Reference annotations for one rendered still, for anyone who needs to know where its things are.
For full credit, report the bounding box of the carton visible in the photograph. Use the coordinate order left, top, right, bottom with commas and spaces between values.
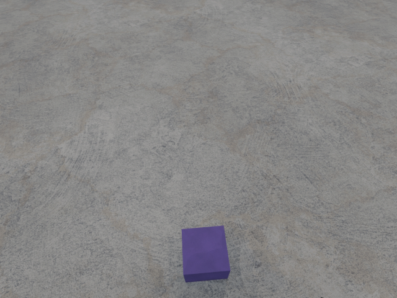
182, 225, 230, 282

